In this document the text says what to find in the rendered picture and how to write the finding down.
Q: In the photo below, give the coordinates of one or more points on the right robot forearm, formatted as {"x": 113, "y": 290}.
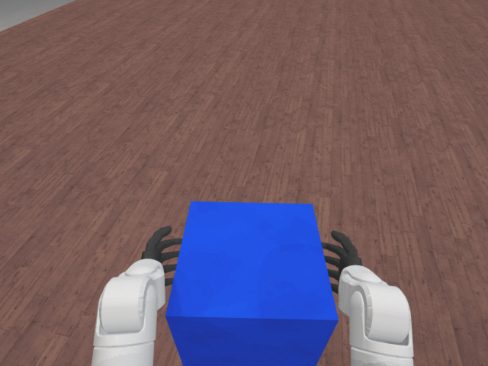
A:
{"x": 380, "y": 327}

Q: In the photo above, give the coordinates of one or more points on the robot left hand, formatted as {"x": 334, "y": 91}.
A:
{"x": 154, "y": 248}

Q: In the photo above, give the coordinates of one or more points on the carton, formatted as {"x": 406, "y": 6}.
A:
{"x": 251, "y": 287}

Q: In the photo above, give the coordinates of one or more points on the robot right hand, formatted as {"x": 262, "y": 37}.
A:
{"x": 348, "y": 256}

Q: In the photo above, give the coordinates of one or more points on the left robot forearm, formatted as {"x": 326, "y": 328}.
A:
{"x": 125, "y": 327}

